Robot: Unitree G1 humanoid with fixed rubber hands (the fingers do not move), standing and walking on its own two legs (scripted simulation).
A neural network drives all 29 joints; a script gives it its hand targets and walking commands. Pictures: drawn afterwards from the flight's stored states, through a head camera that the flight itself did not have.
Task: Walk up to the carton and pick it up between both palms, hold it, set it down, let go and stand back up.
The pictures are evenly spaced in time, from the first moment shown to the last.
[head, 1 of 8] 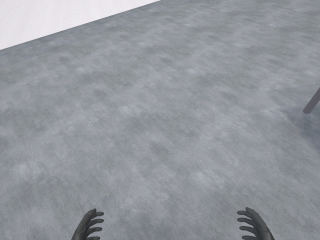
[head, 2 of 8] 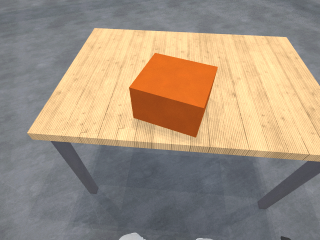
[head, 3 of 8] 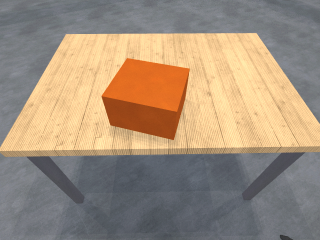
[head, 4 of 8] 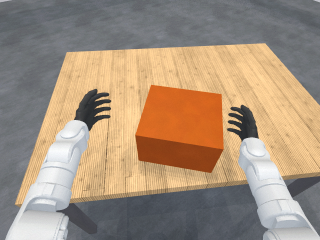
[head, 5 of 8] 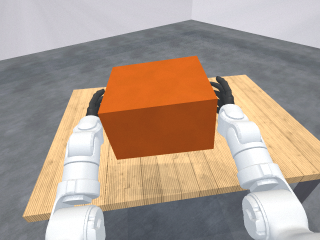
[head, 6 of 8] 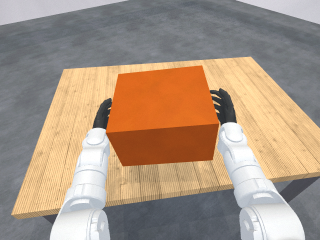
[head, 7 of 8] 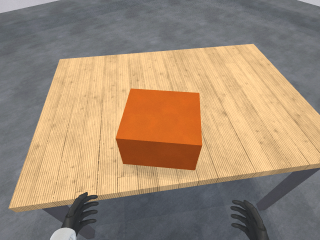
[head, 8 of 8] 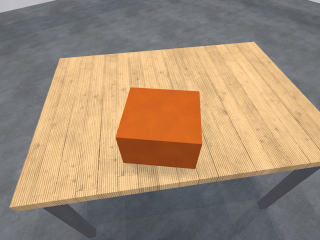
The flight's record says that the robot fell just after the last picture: no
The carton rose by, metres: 0.23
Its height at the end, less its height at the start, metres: +0.00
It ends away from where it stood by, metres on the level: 0.03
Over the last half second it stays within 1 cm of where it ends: yes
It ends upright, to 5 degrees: yes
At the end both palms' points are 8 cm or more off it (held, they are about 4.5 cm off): yes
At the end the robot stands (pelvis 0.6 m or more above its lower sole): yes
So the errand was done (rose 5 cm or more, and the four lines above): yes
